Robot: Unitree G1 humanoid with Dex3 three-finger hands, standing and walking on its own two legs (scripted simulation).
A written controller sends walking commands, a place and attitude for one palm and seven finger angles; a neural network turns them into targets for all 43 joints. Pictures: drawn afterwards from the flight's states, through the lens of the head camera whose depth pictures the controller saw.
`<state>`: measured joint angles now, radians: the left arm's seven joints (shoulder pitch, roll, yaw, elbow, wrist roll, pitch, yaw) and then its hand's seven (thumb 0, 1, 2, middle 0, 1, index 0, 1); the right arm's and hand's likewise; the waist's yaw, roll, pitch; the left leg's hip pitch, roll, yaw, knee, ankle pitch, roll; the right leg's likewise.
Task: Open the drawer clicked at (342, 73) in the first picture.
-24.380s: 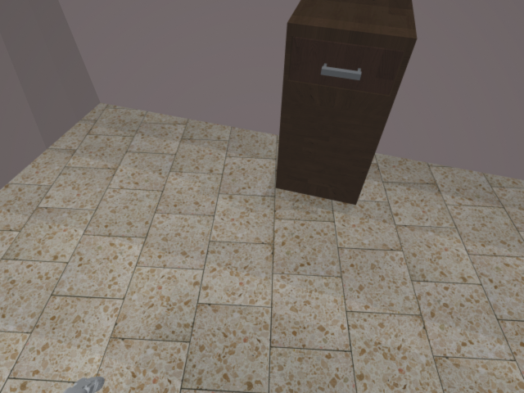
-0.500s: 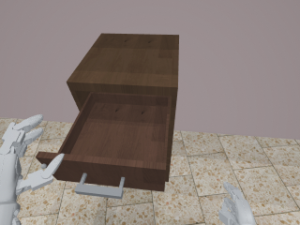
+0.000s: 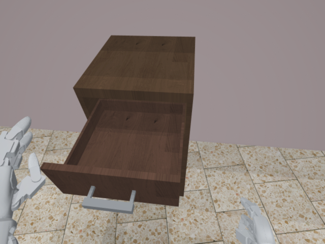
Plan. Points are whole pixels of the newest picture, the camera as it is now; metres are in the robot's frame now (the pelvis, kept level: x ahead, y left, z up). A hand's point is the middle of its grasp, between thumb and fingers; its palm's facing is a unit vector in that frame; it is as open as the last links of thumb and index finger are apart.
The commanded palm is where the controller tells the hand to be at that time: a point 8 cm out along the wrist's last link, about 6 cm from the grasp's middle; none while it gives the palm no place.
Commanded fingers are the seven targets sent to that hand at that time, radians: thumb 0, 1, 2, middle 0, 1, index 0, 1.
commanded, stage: step back with the hand held close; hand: left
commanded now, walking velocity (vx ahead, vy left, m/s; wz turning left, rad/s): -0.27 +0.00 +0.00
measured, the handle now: (110, 198) +0.25 +0.19 -0.06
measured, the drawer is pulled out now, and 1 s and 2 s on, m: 0.30 0.30 0.30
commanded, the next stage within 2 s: stop stepping back and stand still in 1.34 s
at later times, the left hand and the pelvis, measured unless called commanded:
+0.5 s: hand (23, 206) +0.14 +0.25 +0.16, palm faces +0.34 -0.80 -0.48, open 7.4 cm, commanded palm +0.07 +0.29 +0.18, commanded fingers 0.00 0.90 0.90 -0.20 -0.30 -0.20 -0.30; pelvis -0.06 +0.01 -0.01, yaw +0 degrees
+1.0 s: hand (10, 238) +0.09 +0.24 +0.16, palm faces +0.40 -0.82 -0.42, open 7.4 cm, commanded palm +0.02 +0.29 +0.18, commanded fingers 0.00 0.90 0.90 -0.20 -0.30 -0.20 -0.30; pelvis -0.11 +0.00 -0.02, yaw +1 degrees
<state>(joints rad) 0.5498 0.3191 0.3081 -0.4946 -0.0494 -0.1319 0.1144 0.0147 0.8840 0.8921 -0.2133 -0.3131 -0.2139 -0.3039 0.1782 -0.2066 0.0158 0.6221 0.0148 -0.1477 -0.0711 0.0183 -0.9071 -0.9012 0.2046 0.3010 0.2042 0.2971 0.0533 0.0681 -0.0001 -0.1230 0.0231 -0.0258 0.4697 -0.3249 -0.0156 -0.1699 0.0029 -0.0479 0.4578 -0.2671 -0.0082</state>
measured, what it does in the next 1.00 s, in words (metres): shifts its weight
